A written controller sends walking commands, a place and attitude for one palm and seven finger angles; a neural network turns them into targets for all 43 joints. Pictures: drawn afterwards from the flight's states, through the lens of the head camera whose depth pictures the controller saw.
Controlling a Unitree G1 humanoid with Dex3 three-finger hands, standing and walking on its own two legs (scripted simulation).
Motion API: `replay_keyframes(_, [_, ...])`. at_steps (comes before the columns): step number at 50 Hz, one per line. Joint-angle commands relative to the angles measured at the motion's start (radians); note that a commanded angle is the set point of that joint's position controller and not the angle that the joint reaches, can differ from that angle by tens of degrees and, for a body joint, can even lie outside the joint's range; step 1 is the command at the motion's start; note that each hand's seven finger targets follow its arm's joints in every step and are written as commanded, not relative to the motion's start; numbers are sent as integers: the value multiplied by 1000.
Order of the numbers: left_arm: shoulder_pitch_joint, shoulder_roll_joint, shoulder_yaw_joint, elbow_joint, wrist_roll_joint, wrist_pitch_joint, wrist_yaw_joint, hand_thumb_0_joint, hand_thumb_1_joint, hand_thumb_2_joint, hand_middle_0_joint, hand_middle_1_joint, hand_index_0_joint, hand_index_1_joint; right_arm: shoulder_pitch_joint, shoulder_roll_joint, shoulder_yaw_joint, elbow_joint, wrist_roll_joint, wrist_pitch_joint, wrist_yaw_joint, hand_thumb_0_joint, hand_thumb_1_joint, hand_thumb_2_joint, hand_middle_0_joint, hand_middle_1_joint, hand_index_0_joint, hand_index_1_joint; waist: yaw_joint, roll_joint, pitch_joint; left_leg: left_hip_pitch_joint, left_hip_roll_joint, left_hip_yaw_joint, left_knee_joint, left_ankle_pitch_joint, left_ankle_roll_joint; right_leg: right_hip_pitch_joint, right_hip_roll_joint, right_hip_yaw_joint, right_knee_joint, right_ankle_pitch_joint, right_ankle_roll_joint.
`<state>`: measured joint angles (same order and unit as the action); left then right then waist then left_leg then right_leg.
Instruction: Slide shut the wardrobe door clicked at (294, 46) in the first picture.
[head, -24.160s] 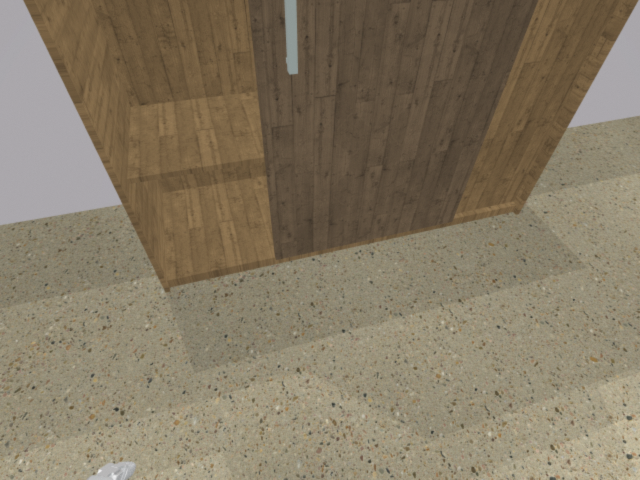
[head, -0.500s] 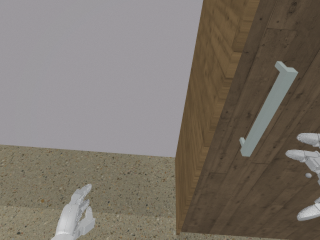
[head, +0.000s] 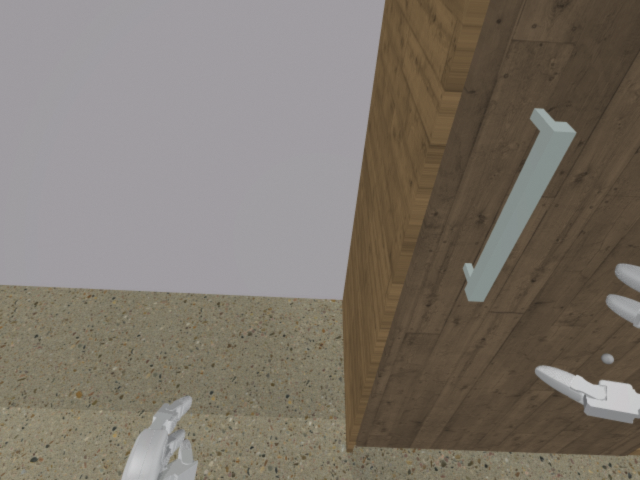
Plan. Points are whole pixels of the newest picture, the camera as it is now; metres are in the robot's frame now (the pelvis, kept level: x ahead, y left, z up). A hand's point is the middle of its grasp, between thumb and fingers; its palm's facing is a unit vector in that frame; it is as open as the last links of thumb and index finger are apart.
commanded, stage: draw the hand back to the body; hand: right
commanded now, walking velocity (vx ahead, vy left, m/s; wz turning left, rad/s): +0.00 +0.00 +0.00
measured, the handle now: (503, 216) +0.38 -0.23 +0.18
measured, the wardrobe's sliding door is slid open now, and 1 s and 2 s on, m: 0.00 0.00 0.00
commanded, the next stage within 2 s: step back with the hand held close in 0.76 s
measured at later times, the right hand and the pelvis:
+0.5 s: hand (594, 341) +0.21 -0.26 +0.16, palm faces +0.43 +0.83 -0.37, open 7.9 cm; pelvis +0.02 +0.00 +0.01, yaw +1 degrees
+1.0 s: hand (603, 331) +0.21 -0.26 +0.18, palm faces +0.45 +0.80 -0.40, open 7.4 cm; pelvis +0.01 +0.01 +0.01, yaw +1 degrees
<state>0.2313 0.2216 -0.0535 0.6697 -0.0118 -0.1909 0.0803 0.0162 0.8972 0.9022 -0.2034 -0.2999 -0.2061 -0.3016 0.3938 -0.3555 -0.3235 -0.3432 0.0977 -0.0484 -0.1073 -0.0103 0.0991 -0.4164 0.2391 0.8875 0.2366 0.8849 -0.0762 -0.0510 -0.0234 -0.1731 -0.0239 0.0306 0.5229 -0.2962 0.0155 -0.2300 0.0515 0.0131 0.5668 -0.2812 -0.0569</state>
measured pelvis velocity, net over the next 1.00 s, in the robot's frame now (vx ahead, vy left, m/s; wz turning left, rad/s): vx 0.01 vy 0.01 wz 0.02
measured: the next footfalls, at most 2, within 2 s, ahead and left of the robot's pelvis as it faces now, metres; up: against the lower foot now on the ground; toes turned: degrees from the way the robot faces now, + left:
left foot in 2.00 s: -0.07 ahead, +0.12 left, +0.00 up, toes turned -8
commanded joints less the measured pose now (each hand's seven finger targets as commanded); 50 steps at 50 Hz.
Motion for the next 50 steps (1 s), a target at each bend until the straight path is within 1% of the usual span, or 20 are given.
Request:
replay_keyframes(1, [-165, 115, 56, -173, 0, -48, 10, 0, 900, 900, -200, -300, -200, -300, -122, -198, -111, -214, -13, -86, -24, 0, -248, -585, 223, 683, 223, 683, 5, -40, -46, -23, 41, -26, -105, 88, 24, 52, -79, 81, -158, 73, 37])
replay_keyframes(4, [-162, 116, 60, -175, 2, -38, 6, 0, 900, 900, -200, -300, -200, -300, -92, -192, -111, -230, -14, -92, -21, 0, -356, -637, 219, 619, 219, 619, 2, -12, -55, 0, 37, -22, -107, 127, 23, 68, -83, 79, -161, 143, 43])
replay_keyframes(6, [-161, 116, 63, -175, 2, -33, 1, 0, 900, 900, -200, -300, -200, -300, -77, -196, -116, -237, -18, -93, -19, 0, -429, -673, 216, 576, 216, 576, 0, -27, -57, 5, 36, -22, -108, 150, 23, 82, -87, 77, -165, 184, 51])
replay_keyframes(10, [-154, 116, 68, -180, 3, -12, -5, 0, 900, 900, -200, -300, -200, -300, -48, -192, -119, -243, -18, -89, -11, 0, -574, -743, 211, 491, 211, 491, 0, -7, -62, 18, 34, -21, -116, 195, 22, 102, -90, 64, -160, 262, 58])
replay_keyframes(19, [-158, 112, 70, -191, 6, 18, -4, 0, 900, 900, -200, -300, -200, -300, -48, -192, -120, -258, -17, -78, -8, 0, -900, -900, 200, 300, 200, 300, 0, -12, -57, 28, 33, -27, -137, 215, 18, 116, -83, 45, -160, 274, 51])
replay_keyframes(26, [-164, 109, 67, -192, 7, 24, -1, 0, 900, 900, -200, -300, -200, -300, -68, -190, -113, -267, -20, -74, -12, 0, -900, -900, 200, 300, 200, 300, 3, -36, -46, 26, 32, -30, -150, 190, 18, 118, -77, 43, -170, 234, 47])
replay_keyframes(28, [-166, 109, 66, -190, 9, 26, -1, 0, 900, 900, -200, -300, -200, -300, -57, -189, -115, -250, -16, -69, -10, 0, -900, -900, 200, 300, 200, 300, 3, -7, -35, 31, 33, -32, -154, 203, 18, 109, -75, 39, -168, 239, 43])
replay_keyframes(29, [-165, 109, 68, -192, 10, 27, -1, 0, 900, 900, -200, -300, -200, -300, -56, -190, -116, -265, -17, -72, -9, 0, -900, -900, 200, 300, 200, 300, 0, 5, -56, 40, 32, -30, -149, 221, 18, 119, -75, 39, -164, 261, 41])
replay_keyframes(30, [-167, 110, 68, -193, 10, 27, -1, 0, 900, 900, -200, -300, -200, -300, -59, -196, -119, -270, -17, -71, -9, 0, -900, -900, 200, 300, 200, 300, -1, -20, -70, 44, 35, -34, -150, 233, 17, 125, -72, 32, -160, 270, 39])
replay_keyframes(32, [-164, 109, 67, -189, 11, 33, -3, 0, 900, 900, -200, -300, -200, -300, -48, -189, -113, -253, -17, -65, -7, 0, -900, -900, 200, 300, 200, 300, 2, 4, -53, 44, 32, -36, -157, 239, 18, 116, -71, 31, -158, 274, 39])
replay_keyframes(36, [-173, 106, 66, -190, 11, 34, -3, 0, 900, 900, -200, -300, -200, -300, -62, -197, -120, -255, -17, -65, -8, 0, -900, -900, 200, 300, 200, 300, -2, -11, -50, 40, 34, -34, -158, 224, 14, 117, -69, 29, -165, 255, 35])
replay_keyframes(38, [-177, 106, 66, -189, 10, 35, -1, 0, 900, 900, -200, -300, -200, -300, -56, -198, -120, -244, -15, -65, -7, 0, -900, -900, 200, 300, 200, 300, 0, 10, -35, 33, 34, -39, -168, 209, 14, 117, -69, 26, -165, 234, 32])
replay_keyframes(41, [-181, 104, 65, -189, 11, 35, 2, 0, 900, 900, -200, -300, -200, -300, -67, -197, -118, -251, -15, -67, -7, 0, -900, -900, 200, 300, 200, 300, -2, -10, -33, 34, 34, -39, -175, 194, 13, 117, -65, 24, -172, 218, 30])
replay_keyframes(43, [-182, 103, 65, -186, 11, 35, 3, 0, 900, 900, -200, -300, -200, -300, -48, -193, -118, -223, -11, -66, -6, 0, -900, -900, 200, 300, 200, 300, -1, 30, -10, 28, 35, -40, -184, 189, 11, 109, -65, 21, -171, 208, 26])
replay_keyframes(44, [-190, 108, 66, -190, 9, 34, 3, 0, 900, 900, -200, -300, -200, -300, -142, -219, -126, -288, -13, -73, -8, 0, -900, -900, 200, 300, 200, 300, 3, -8, -40, 34, 36, -49, -188, 187, 12, 125, -62, 20, -170, 205, 24])
replay_keyframes(45, [-169, 130, 63, -228, 0, 49, 2, 0, 900, 900, -200, -300, -200, -300, -287, -373, -280, -376, -22, -133, -23, 0, -900, -900, 200, 300, 200, 300, 35, -8, 34, -46, 88, -172, -259, 228, 4, 63, -74, 57, -140, 141, -2])
replay_keyframes(46, [-163, 116, 64, -194, 8, 62, 5, 0, 900, 900, -200, -300, -200, -300, -145, -272, -216, -236, -21, -139, -15, 0, -900, -900, 200, 300, 200, 300, 42, 64, 26, -69, 115, -185, -271, 236, 11, 84, -66, 64, -111, 145, -2])
replay_keyframes(47, [-160, 123, 71, -204, 8, 73, -2, 0, 900, 900, -200, -300, -200, -300, -119, -258, -199, -241, -29, -149, -9, 0, -900, -900, 200, 300, 200, 300, 40, 72, 17, -74, 125, -194, -270, 282, 12, 86, -64, 65, -94, 175, 1])
replay_keyframes(49, [-144, 125, 79, -210, 14, 96, -6, 0, 900, 900, -200, -300, -200, -300, 14, -182, -140, -186, -32, -149, -2, 0, -900, -900, 200, 300, 200, 300, 45, 55, -40, -62, 133, -170, -237, 355, 1, 102, -76, 52, -92, 242, 2])
replay_keyframes(50, [-141, 130, 83, -218, 13, 106, -9, 0, 900, 900, -200, -300, -200, -300, 34, -176, -130, -202, -34, -152, -2, 0, -900, -900, 200, 300, 200, 300, 47, 31, -66, -53, 130, -156, -222, 373, -4, 108, -84, 51, -103, 275, 4])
